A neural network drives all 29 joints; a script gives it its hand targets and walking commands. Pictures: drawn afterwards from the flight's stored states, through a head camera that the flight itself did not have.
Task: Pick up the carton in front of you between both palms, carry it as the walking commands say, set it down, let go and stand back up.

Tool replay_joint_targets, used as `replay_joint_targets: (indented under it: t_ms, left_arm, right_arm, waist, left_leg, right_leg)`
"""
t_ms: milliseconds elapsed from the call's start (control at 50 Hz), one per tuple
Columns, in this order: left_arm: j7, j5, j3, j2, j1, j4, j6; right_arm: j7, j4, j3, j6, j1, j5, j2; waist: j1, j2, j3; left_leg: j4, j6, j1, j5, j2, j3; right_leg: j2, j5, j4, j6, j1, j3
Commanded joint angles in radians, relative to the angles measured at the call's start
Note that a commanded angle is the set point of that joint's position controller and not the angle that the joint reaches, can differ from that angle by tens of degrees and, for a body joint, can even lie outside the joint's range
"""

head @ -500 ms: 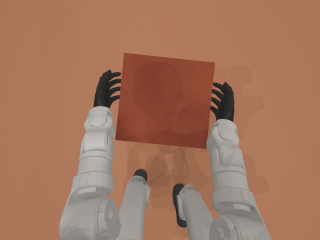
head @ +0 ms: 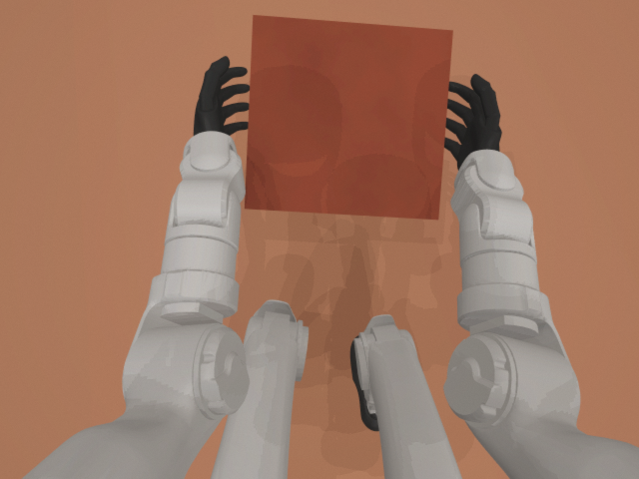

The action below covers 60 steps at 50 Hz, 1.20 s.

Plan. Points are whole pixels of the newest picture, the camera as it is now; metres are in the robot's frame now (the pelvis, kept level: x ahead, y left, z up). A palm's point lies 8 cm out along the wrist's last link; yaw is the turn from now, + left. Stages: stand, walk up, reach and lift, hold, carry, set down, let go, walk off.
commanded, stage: set down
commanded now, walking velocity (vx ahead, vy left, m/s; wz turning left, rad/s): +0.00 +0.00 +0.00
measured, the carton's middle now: (338, 141) +0.52 +0.03 -0.19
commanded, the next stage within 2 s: none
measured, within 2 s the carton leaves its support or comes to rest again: rests again in 0.96 s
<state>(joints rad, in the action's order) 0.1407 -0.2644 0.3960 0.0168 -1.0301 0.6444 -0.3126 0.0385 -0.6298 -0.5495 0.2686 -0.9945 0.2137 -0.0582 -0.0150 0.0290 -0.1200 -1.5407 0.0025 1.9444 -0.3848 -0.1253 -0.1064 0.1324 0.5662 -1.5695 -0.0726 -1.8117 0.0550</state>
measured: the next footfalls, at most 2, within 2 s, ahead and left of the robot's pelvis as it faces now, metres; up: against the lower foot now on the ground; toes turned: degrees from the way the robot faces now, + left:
none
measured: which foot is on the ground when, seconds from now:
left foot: down 0.00-1.00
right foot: down 0.00-1.00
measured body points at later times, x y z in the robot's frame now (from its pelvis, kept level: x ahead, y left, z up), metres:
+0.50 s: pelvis -0.01 -0.03 -0.11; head +0.35 +0.00 +0.17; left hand +0.52 +0.18 -0.27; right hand +0.54 -0.12 -0.26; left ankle +0.11 +0.10 -0.51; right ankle +0.07 -0.14 -0.51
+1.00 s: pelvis -0.01 -0.01 -0.16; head +0.35 +0.00 +0.10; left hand +0.53 +0.18 -0.33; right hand +0.54 -0.12 -0.32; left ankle +0.11 +0.10 -0.51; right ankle +0.07 -0.14 -0.51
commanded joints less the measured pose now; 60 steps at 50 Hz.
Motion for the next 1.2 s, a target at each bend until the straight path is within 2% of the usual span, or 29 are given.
replay_joint_targets:
  t_ms: [0, 160, 300, 400, 480, 580, 600, 660, 700, 800, 840, 920, 980, 1040, 1120, 1180]
  left_arm:
    - [-0.261, 0.154, -0.518, 0.908, -0.623, 0.07, 0.02]
    - [-0.307, 0.179, -0.444, 0.82, -0.683, 0.139, 0.046]
    - [-0.344, 0.202, -0.404, 0.709, -0.731, 0.156, 0.072]
    - [-0.36, 0.227, -0.402, 0.635, -0.783, 0.139, 0.084]
    - [-0.363, 0.26, -0.435, 0.6, -0.856, 0.099, 0.091]
    - [-0.347, 0.316, -0.495, 0.574, -0.961, 0.058, 0.094]
    - [-0.345, 0.327, -0.501, 0.574, -0.989, 0.042, 0.097]
    - [-0.342, 0.361, -0.507, 0.578, -1.023, 0.03, 0.104]
    - [-0.339, 0.366, -0.486, 0.582, -1.009, 0.068, 0.104]
    - [-0.346, 0.291, -0.381, 0.612, -0.875, 0.251, 0.094]
    - [-0.353, 0.259, -0.351, 0.616, -0.847, 0.289, 0.092]
    - [-0.362, 0.234, -0.328, 0.592, -0.849, 0.292, 0.1]
    - [-0.365, 0.252, -0.333, 0.549, -0.913, 0.238, 0.117]
    - [-0.376, 0.238, -0.307, 0.498, -0.903, 0.279, 0.107]
    - [-0.399, 0.2, -0.25, 0.461, -0.878, 0.33, 0.09]
    - [-0.408, 0.174, -0.225, 0.435, -0.856, 0.347, 0.083]
  right_arm:
    - [-0.262, -0.053, 0.542, -0.008, -0.699, -0.154, -0.818]
    - [-0.186, -0.066, 0.565, -0.015, -0.779, -0.158, -0.822]
    - [-0.115, -0.068, 0.616, -0.039, -0.861, -0.19, -0.805]
    - [-0.083, -0.107, 0.646, -0.046, -0.89, -0.224, -0.795]
    - [-0.07, -0.12, 0.672, -0.054, -0.931, -0.259, -0.779]
    - [-0.059, -0.104, 0.697, -0.072, -1.011, -0.315, -0.715]
    - [-0.061, -0.102, 0.71, -0.075, -1.031, -0.33, -0.71]
    - [-0.062, -0.082, 0.724, -0.083, -1.059, -0.344, -0.705]
    - [-0.066, -0.106, 0.715, -0.088, -1.048, -0.34, -0.702]
    - [-0.11, -0.233, 0.603, -0.087, -0.956, -0.28, -0.691]
    - [-0.132, -0.253, 0.562, -0.082, -0.947, -0.254, -0.684]
    - [-0.154, -0.262, 0.545, -0.076, -0.947, -0.229, -0.675]
    - [-0.147, -0.249, 0.569, -0.078, -0.975, -0.238, -0.678]
    - [-0.137, -0.268, 0.56, -0.067, -0.977, -0.218, -0.652]
    - [-0.139, -0.324, 0.503, -0.049, -0.943, -0.177, -0.617]
    - [-0.14, -0.358, 0.458, -0.044, -0.913, -0.158, -0.586]
  waist:
    - [0.021, -0.181, -1.067]
    - [0.048, -0.057, -1.031]
    - [0.11, 0.036, -1.021]
    - [0.14, 0.08, -0.997]
    - [0.152, 0.072, -1.017]
    - [0.147, 0.005, -1.048]
    - [0.164, -0.004, -1.037]
    - [0.148, 0.018, -1.014]
    - [0.14, 0.035, -0.969]
    - [0.13, 0.031, -0.722]
    - [0.127, 0.028, -0.651]
    - [0.138, 0.048, -0.604]
    - [0.158, 0.083, -0.628]
    - [0.163, 0.11, -0.568]
    - [0.161, 0.095, -0.426]
    - [0.159, 0.073, -0.378]
  left_leg:
    - [0.028, -0.043, -1.029, 0.254, -0.006, 0.051]
    - [-0.123, -0.036, -0.68, 0.28, -0.012, 0.137]
    - [-0.25, -0.031, -0.457, 0.277, 0.003, 0.167]
    - [-0.324, -0.028, -0.372, 0.279, 0.016, 0.176]
    - [-0.376, -0.027, -0.382, 0.305, 0.027, 0.18]
    - [-0.427, -0.029, -0.505, 0.362, 0.034, 0.174]
    - [-0.428, -0.03, -0.488, 0.352, 0.038, 0.173]
    - [-0.444, -0.025, -0.537, 0.397, 0.03, 0.159]
    - [-0.453, -0.019, -0.58, 0.423, 0.026, 0.146]
    - [-0.455, -0.008, -0.564, 0.382, 0.022, 0.113]
    - [-0.451, -0.002, -0.518, 0.343, 0.022, 0.113]
    - [-0.46, 0.004, -0.419, 0.295, 0.024, 0.126]
    - [-0.475, 0.006, -0.348, 0.281, 0.031, 0.134]
    - [-0.479, 0.011, -0.271, 0.179, 0.037, 0.142]
    - [-0.48, 0.019, -0.176, 0.077, 0.042, 0.149]
    - [-0.479, 0.021, -0.149, 0.05, 0.047, 0.148]
  right_leg:
    - [0.066, -0.167, 0.023, 0.037, -0.041, -0.124]
    - [0.063, -0.23, -0.057, 0.015, 0.072, -0.115]
    - [0.058, -0.314, -0.154, -0.002, 0.188, -0.087]
    - [0.057, -0.349, -0.22, -0.006, 0.221, -0.076]
    - [0.06, -0.363, -0.276, -0.001, 0.221, -0.08]
    - [0.066, -0.335, -0.341, 0.014, 0.152, -0.104]
    - [0.064, -0.317, -0.355, 0.022, 0.143, -0.101]
    - [0.069, -0.323, -0.383, 0.026, 0.101, -0.12]
    - [0.068, -0.299, -0.391, 0.026, 0.037, -0.133]
    - [0.061, -0.175, -0.396, 0.028, -0.2, -0.141]
    - [0.062, -0.153, -0.399, 0.034, -0.249, -0.142]
    - [0.06, -0.16, -0.408, 0.039, -0.232, -0.132]
    - [0.054, -0.199, -0.42, 0.042, -0.145, -0.113]
    - [0.049, -0.147, -0.412, 0.044, -0.103, -0.107]
    - [0.046, -0.081, -0.393, 0.056, -0.118, -0.086]
    - [0.049, -0.066, -0.391, 0.059, -0.121, -0.082]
